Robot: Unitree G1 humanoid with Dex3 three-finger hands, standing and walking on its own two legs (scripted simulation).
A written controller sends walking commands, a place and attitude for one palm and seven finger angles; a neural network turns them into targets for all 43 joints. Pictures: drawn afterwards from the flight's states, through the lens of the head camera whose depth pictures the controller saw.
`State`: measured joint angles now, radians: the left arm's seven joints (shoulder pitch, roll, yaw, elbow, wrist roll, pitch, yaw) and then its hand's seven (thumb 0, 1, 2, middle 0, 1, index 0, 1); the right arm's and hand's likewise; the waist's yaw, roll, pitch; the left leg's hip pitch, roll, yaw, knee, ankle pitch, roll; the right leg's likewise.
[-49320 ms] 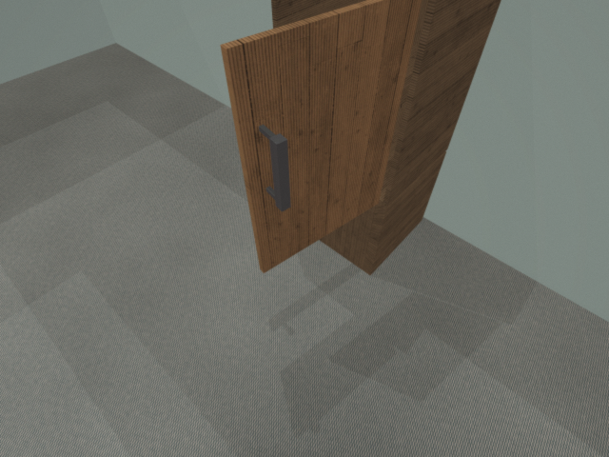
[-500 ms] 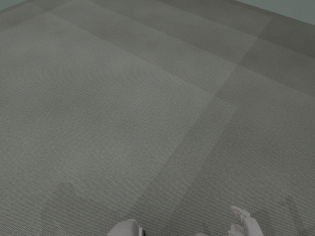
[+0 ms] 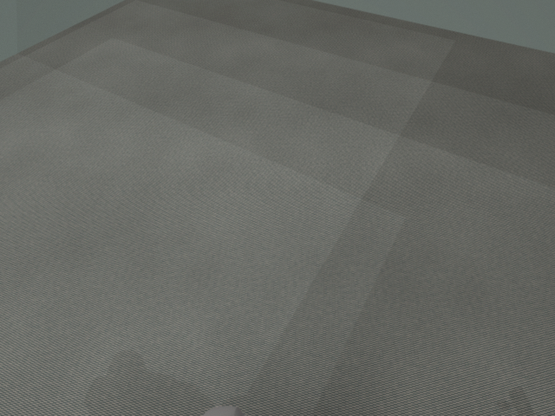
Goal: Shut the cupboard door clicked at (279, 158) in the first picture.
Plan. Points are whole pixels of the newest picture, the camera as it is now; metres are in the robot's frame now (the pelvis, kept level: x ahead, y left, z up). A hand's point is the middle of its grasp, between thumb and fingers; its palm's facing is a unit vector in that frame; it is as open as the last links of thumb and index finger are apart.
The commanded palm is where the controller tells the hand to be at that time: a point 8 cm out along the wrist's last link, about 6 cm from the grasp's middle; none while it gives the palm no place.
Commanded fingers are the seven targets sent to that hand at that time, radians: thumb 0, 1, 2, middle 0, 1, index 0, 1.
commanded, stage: turn to face it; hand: left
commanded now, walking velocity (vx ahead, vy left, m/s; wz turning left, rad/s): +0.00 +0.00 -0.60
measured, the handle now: out of the picture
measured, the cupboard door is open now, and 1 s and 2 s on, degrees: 36 36 36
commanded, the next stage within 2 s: none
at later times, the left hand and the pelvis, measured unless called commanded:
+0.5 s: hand (149, 399) +0.17 +0.23 -0.16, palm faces -0.22 -0.95 -0.23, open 7.4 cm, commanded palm none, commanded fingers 0.00 0.90 0.90 -0.20 -0.30 -0.20 -0.30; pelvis +0.03 +0.04 +0.00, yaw -18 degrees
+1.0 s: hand (209, 365) +0.22 +0.14 -0.18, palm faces -0.54 -0.81 -0.20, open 7.4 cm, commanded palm none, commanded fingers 0.00 0.90 0.90 -0.20 -0.30 -0.20 -0.30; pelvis +0.04 +0.03 -0.01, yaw -35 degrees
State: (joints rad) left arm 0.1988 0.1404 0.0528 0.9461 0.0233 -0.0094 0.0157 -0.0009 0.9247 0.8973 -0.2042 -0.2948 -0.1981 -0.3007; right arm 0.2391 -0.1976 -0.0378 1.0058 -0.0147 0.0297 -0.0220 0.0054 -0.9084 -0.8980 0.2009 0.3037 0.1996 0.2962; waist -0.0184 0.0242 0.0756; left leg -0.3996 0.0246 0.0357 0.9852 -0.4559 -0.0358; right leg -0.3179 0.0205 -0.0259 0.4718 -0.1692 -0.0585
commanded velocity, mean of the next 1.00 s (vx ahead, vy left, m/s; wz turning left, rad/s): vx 0.00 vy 0.00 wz -0.60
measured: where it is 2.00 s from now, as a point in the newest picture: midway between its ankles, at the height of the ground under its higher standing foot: outside the picture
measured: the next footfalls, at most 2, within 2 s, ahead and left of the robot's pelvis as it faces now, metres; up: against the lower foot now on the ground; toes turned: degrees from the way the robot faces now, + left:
left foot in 0.24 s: +0.10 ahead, +0.14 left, +0.00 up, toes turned -8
right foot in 0.64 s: +0.01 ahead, -0.11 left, +0.00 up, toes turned -28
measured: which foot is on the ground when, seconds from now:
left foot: up 0.00-0.22, down 0.24-0.64, up 0.66-0.96, down 0.98-1.00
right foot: down 0.00-0.24, up 0.26-0.62, down 0.64-0.98, up 1.00-1.00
